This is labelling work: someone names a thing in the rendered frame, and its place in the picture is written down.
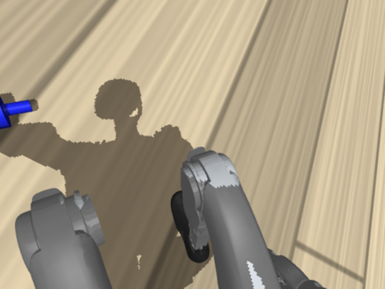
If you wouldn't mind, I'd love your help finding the right robot hand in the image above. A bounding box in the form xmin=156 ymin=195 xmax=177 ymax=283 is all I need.
xmin=268 ymin=248 xmax=310 ymax=289

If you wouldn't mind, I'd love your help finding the right robot foot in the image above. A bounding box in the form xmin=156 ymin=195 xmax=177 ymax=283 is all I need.
xmin=171 ymin=190 xmax=209 ymax=263

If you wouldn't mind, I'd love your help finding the bottle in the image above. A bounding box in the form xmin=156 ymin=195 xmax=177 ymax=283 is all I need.
xmin=0 ymin=97 xmax=32 ymax=129

